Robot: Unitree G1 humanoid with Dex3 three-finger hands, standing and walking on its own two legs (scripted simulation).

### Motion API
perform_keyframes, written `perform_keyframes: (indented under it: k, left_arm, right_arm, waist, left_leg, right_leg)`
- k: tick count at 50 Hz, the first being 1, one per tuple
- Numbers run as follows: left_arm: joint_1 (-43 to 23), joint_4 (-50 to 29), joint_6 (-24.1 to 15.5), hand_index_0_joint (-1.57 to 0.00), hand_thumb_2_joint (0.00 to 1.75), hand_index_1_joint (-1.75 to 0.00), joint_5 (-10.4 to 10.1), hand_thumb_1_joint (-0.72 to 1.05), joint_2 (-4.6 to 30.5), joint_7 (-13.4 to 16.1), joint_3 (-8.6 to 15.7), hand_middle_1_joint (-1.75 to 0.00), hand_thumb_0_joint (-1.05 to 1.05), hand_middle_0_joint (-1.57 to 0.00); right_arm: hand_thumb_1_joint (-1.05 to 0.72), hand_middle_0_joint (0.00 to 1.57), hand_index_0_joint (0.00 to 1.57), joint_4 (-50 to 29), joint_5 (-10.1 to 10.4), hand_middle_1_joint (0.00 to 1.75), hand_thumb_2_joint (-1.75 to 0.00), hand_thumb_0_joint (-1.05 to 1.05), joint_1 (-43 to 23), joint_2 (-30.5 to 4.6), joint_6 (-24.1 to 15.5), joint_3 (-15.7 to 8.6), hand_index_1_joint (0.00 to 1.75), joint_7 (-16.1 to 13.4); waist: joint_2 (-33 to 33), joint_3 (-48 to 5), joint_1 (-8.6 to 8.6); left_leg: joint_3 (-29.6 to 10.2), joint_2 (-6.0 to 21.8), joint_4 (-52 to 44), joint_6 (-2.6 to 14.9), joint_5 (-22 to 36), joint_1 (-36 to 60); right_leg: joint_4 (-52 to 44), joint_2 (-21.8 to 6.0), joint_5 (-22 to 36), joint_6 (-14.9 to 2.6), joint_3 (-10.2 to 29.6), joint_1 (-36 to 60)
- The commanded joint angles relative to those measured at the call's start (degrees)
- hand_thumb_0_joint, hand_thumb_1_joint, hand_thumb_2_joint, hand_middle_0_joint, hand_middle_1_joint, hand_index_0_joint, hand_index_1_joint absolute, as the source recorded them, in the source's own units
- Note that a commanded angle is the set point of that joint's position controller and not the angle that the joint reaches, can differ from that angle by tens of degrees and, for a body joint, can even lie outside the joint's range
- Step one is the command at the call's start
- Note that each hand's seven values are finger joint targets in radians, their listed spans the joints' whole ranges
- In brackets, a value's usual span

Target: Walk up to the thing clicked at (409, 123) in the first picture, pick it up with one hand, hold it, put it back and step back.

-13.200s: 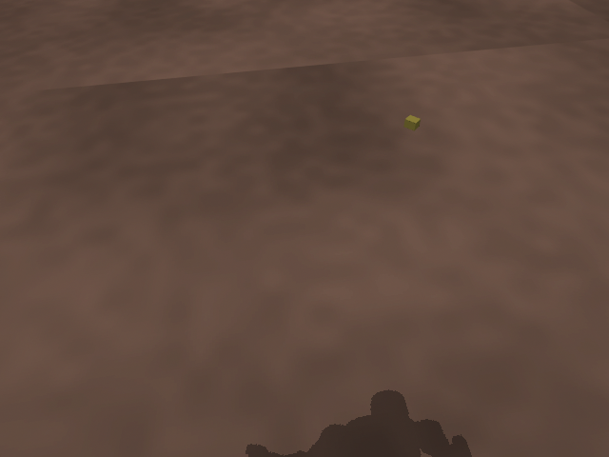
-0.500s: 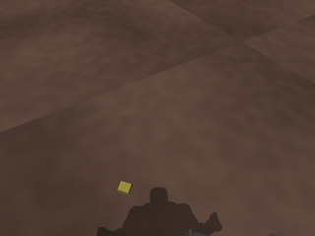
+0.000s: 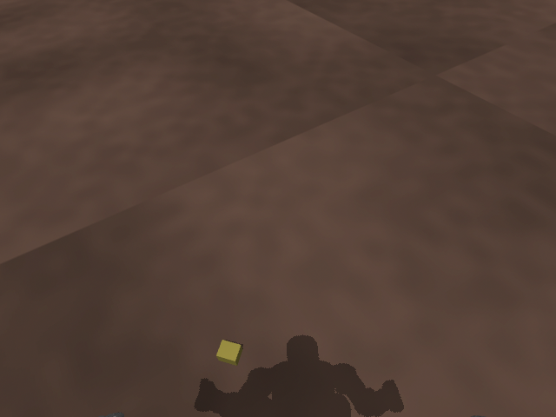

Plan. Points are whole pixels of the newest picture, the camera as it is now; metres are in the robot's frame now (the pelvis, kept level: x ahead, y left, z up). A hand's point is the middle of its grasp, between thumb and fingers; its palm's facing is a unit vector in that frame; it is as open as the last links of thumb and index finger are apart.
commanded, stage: walk up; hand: left
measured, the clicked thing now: (229, 352) +0.46 +0.20 -0.74
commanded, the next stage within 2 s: stand in 0.82 s
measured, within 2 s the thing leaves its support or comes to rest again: neither
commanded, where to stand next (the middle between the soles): +0.05 +0.02 m, yaw +1 degrees
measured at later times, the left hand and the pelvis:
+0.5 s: hand out of the picture +0.08 +0.26 -0.15, palm faces +0.01 -0.95 -0.33, open 7.4 cm; pelvis +0.01 +0.01 +0.01, yaw +1 degrees
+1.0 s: hand out of the picture +0.08 +0.27 -0.15, palm faces +0.00 -0.94 -0.33, open 7.4 cm; pelvis +0.01 +0.01 +0.01, yaw +1 degrees
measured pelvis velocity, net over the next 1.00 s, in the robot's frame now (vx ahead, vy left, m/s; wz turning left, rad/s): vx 0.01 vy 0.01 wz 0.02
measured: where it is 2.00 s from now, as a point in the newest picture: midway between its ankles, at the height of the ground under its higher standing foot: outside the picture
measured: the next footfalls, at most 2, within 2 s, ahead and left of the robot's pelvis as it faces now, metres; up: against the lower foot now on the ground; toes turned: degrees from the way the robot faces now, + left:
none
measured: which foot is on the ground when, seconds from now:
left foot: down 0.00-1.00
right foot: down 0.00-1.00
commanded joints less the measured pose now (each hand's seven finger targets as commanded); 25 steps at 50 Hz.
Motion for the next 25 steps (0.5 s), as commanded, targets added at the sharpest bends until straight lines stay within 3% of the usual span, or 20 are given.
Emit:
perform_keyframes:
  k: [1, 12, 19, 25]
  left_arm:
    - [-1.8, -1.1, -0.8, -0.20, 0.90, -0.30, 0.1, 0.90, 12.7, 0.7, 3.2, -0.30, 0.00, -0.20]
    - [-4.4, 2.0, -0.5, -0.20, 0.90, -0.30, 0.3, 0.90, 12.0, 0.3, 3.2, -0.30, 0.00, -0.20]
    - [-4.3, 2.9, -0.5, -0.20, 0.90, -0.30, 0.5, 0.90, 11.9, 0.3, 3.3, -0.30, 0.00, -0.20]
    - [-2.9, 3.7, -0.3, -0.20, 0.90, -0.30, 0.6, 0.90, 11.6, 0.2, 3.3, -0.30, 0.00, -0.20]
  right_arm:
    - [-0.90, 0.20, 0.20, -1.6, 0.2, 0.30, -0.90, 0.00, -2.4, -12.9, -1.4, -2.6, 0.30, -0.9]
    - [-0.90, 0.20, 0.20, 0.9, -0.2, 0.30, -0.90, 0.00, -4.3, -12.4, -1.0, -2.3, 0.30, -0.9]
    - [-0.90, 0.20, 0.20, 1.6, -0.2, 0.30, -0.90, 0.00, -4.1, -12.5, -1.0, -2.3, 0.30, -1.0]
    - [-0.90, 0.20, 0.20, 1.8, -0.2, 0.30, -0.90, 0.00, -4.5, -12.5, -0.9, -2.4, 0.30, -1.0]
  waist:
    - [-0.4, -7.4, 0.95]
    - [0.3, -5.8, 0.47]
    - [0.1, -7.3, 0.17]
    - [0.9, -5.8, 0.37]
  left_leg:
    - [-4.2, 4.9, -5.7, 3.94, 15.5, 3.2]
    - [-4.2, 4.9, -10.3, 3.23, 11.6, 4.3]
    - [-4.0, 5.3, -10.8, 3.14, 13.1, 5.3]
    - [-4.8, 5.3, -12.3, 3.12, 10.5, 4.4]
  right_leg:
    - [-8.3, -5.8, 13.7, -2.95, 4.7, 4.8]
    - [-13.6, -5.5, 9.5, -1.87, 4.5, 5.4]
    - [-14.0, -5.8, 12.1, -1.67, 4.1, 7.1]
    - [-14.6, -5.4, 9.2, -1.43, 3.7, 6.4]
